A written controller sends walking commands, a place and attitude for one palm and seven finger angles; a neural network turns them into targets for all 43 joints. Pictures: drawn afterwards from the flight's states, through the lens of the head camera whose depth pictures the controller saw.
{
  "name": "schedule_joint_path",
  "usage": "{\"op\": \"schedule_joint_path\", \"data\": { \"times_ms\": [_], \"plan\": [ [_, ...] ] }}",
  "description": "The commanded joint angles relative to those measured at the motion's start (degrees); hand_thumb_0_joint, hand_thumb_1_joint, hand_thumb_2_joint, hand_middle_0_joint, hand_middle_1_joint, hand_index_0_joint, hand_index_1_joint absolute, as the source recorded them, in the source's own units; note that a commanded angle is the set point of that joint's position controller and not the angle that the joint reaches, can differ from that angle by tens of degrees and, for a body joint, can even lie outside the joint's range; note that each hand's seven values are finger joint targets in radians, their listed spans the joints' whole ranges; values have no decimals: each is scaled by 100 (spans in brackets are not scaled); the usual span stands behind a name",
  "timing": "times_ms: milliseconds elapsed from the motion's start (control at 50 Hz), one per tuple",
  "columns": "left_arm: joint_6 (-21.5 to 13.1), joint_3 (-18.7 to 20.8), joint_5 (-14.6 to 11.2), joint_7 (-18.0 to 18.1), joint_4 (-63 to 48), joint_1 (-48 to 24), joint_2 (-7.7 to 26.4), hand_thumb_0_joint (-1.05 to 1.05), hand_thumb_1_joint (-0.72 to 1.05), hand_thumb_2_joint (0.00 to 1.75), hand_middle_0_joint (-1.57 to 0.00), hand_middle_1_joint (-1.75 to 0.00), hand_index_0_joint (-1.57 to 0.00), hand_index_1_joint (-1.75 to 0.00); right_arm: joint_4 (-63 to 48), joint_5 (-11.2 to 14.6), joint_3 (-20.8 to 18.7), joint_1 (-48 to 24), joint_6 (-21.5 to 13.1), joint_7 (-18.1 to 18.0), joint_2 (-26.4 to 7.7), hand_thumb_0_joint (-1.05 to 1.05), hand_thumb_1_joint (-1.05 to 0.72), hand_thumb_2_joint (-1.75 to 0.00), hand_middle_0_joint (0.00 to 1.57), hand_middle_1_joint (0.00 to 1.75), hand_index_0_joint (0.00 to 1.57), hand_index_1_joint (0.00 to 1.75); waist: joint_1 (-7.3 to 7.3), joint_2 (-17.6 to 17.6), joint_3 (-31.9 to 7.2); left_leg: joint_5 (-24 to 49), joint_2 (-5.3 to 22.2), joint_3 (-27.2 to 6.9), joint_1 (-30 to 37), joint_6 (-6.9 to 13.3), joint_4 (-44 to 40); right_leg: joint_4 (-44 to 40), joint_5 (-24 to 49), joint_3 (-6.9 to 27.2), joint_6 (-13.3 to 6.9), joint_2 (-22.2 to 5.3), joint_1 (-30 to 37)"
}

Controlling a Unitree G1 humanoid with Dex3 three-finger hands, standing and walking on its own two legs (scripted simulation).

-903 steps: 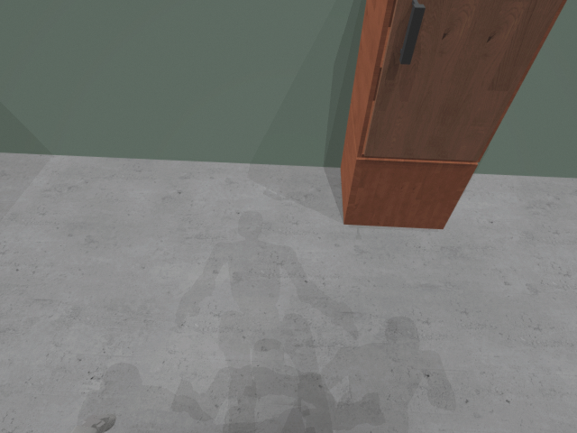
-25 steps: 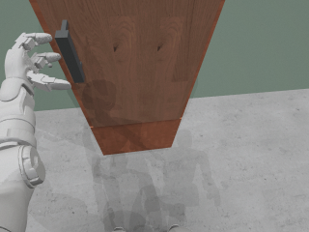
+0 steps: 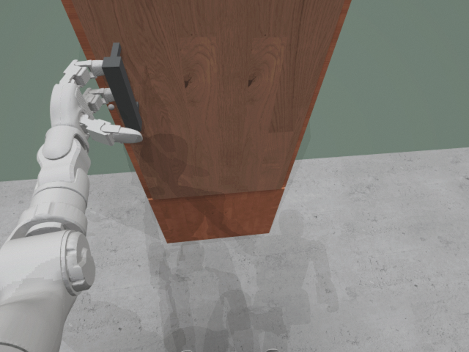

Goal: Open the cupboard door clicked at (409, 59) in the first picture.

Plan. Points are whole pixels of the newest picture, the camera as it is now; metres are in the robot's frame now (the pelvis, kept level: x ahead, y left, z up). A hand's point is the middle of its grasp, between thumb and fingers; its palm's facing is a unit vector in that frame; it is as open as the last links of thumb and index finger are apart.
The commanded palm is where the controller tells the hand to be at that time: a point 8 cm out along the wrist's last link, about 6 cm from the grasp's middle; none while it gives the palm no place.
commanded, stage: slide the fingers in behind the handle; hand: left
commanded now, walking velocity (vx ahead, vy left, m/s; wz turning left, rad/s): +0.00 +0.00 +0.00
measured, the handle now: (125, 89) +0.54 +0.17 +0.13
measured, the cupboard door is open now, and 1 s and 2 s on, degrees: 0 0 4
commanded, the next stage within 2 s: close the thumb around the handle in 0.78 s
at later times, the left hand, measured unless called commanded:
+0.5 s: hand (136, 104) +0.50 +0.15 +0.13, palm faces +0.08 -1.00 +0.01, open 13.9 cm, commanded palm +0.47 +0.20 +0.13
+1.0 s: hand (136, 106) +0.49 +0.15 +0.13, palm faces +0.08 -1.00 -0.01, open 13.7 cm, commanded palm +0.46 +0.20 +0.13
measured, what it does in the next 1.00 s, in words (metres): stands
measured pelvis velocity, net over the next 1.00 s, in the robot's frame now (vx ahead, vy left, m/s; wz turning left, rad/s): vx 0.00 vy -0.01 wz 0.00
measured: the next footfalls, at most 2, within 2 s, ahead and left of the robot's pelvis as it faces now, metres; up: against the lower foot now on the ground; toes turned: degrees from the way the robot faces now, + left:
none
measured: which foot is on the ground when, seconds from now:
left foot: down 0.00-1.00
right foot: down 0.00-1.00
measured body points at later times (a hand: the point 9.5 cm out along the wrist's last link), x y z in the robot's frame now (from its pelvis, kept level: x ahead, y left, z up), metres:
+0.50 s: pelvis -0.01 -0.01 +0.00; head +0.07 -0.01 +0.44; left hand +0.49 +0.20 +0.13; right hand -0.01 -0.27 -0.12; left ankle -0.01 +0.09 -0.71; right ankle -0.02 -0.11 -0.71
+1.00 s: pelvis +0.00 -0.01 +0.00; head +0.07 -0.02 +0.45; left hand +0.48 +0.20 +0.14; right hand +0.02 -0.28 -0.12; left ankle -0.01 +0.09 -0.71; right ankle -0.02 -0.11 -0.71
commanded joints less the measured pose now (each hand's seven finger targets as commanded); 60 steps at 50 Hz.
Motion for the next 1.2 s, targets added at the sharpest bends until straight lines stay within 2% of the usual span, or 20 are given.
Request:
{"op": "schedule_joint_path", "data": {
  "times_ms": [0,40,60,120,240,320,340,400,440,460,520,620,660,680,740,860,880,980,1060,1180],
  "plan": [
    [-350,-3,-81,73,-1133,-2724,1106,0,-50,30,-30,-120,-30,-120,-305,27,-368,728,-153,-78,-944,0,-90,-90,20,30,20,30,-66,200,-2082,2410,37,-487,1815,-57,-297,-336,2186,110,-19,152,433],
    [-370,66,-69,145,-1239,-2867,1214,0,-50,30,-30,-120,-30,-120,-318,26,-367,722,-160,-92,-955,0,-90,-90,20,30,20,30,-64,164,-2191,2321,10,-459,1745,-39,-331,-335,2210,141,-8,134,575],
    [-369,-72,-46,161,-1247,-2908,1060,0,-50,30,-30,-120,-30,-120,-335,30,-346,690,-172,-85,-933,0,-90,-90,20,30,20,30,-59,377,-2158,2244,-5,-455,1760,-51,-342,-337,2134,146,-26,128,508],
    [-405,181,-3,288,-1038,-2978,1357,0,-50,30,-30,-120,-30,-120,-262,2,-346,765,-194,-111,-970,0,-90,-90,20,30,20,30,-122,-51,-2030,1934,-23,-436,1468,6,-341,-378,2035,177,-7,129,618],
    [-556,47,45,307,-1080,-3117,1220,0,-50,30,-30,-120,-30,-120,-250,-6,-348,795,-261,-90,-939,0,-90,-90,20,30,20,30,-105,312,-2376,2013,-36,-434,1637,-24,-314,-327,2089,209,-20,128,621],
    [-469,-182,44,330,-796,-3235,976,0,-50,30,-30,-120,-30,-120,-203,10,-343,837,-269,-81,-954,0,-90,-90,20,30,20,30,-241,105,-1983,1639,-36,-439,1408,-4,-372,-411,1801,183,-12,125,481],
    [-484,-88,51,368,-917,-3322,1081,0,-50,30,-30,-120,-30,-120,-199,2,-359,838,-281,-82,-962,0,-90,-90,20,30,20,30,-201,275,-2150,1685,-37,-439,1473,-9,-364,-398,1825,211,-5,119,473],
    [-463,27,66,453,-790,-3205,1169,0,-50,30,-30,-120,-30,-120,-191,-16,-361,878,-294,-79,-965,0,-90,-90,20,30,20,30,-168,141,-2177,1682,-44,-402,1385,-3,-361,-409,1875,226,4,121,576],
    [-526,310,131,517,-851,-3138,1547,0,-50,30,-30,-120,-30,-120,-214,-34,-351,911,-282,-77,-978,0,-90,-90,20,30,20,30,-69,140,-2334,1781,-60,-384,1286,5,-345,-350,2036,256,1,114,786],
    [-521,59,160,500,-859,-3168,1278,0,-50,30,-30,-120,-30,-120,-244,-30,-332,880,-278,-65,-944,0,-90,-90,20,30,20,30,-147,170,-2221,1775,-63,-361,1275,8,-360,-359,2063,244,11,114,733],
    [-611,98,180,494,-1087,-3146,1317,0,-50,30,-30,-120,-30,-120,-260,-42,-372,946,-266,-50,-948,0,-90,-90,20,30,20,30,-116,155,-2432,2036,-68,-350,1418,23,-308,-325,2307,246,4,127,850],
    [-531,123,66,416,-1013,-2970,1258,0,-50,30,-30,-120,-30,-120,-253,-11,-383,910,-213,-69,-949,0,-90,-90,20,30,20,30,-101,96,-2289,2006,-58,-326,1417,20,-350,-384,2343,243,-2,138,905],
    [-531,-150,52,388,-1170,-3040,933,0,-50,30,-30,-120,-30,-120,-266,8,-379,847,-226,-58,-905,0,-90,-90,20,30,20,30,-147,256,-2249,2027,-58,-314,1533,10,-359,-407,2343,234,9,127,788],
    [-537,-17,40,415,-1184,-2967,1034,0,-50,30,-30,-120,-30,-120,-247,1,-399,876,-229,-57,-919,0,-90,-90,20,30,20,30,-94,166,-2315,2093,-52,-337,1576,9,-348,-387,2373,224,2,137,811],
    [-539,-192,13,438,-1198,-2923,762,0,-50,30,-30,-120,-30,-120,-231,3,-401,839,-228,-41,-892,0,-90,-90,20,30,20,30,-125,193,-2229,2187,-50,-349,1685,0,-360,-400,2395,194,-2,140,726],
    [-481,-98,79,509,-1180,-2865,931,0,-50,30,-30,-120,-30,-120,-261,4,-375,765,-199,-43,-894,0,-90,-90,20,30,20,30,-94,24,-2105,2048,-81,-299,1470,27,-388,-407,2467,233,16,113,875],
    [-468,-29,82,504,-1082,-2777,998,0,-44,32,-30,-121,-30,-121,-273,9,-387,768,-195,-51,-905,0,-90,-90,20,30,20,30,-78,-128,-2111,1982,-83,-293,1416,35,-390,-421,2439,243,21,113,922],
    [-537,-109,61,460,-1175,-3030,981,0,-16,44,-32,-124,-32,-124,-268,26,-368,709,-200,-88,-892,0,-90,-90,20,30,20,30,-121,148,-2219,2002,-89,-313,1543,16,-373,-400,2408,265,7,96,863],
    [-520,-29,23,451,-975,-3048,1059,0,6,54,-34,-126,-34,-126,-232,25,-361,719,-207,-101,-914,0,-90,-90,20,30,20,30,-155,-83,-2095,1874,-87,-324,1401,31,-367,-430,2330,268,30,100,843],
    [-562,-65,40,440,-1068,-3035,1032,0,40,68,-36,-130,-36,-130,-227,14,-363,735,-207,-97,-909,0,-90,-90,20,30,20,30,-125,188,-2282,2114,-73,-363,1599,-3,-343,-377,2401,233,8,110,778]
  ]
}}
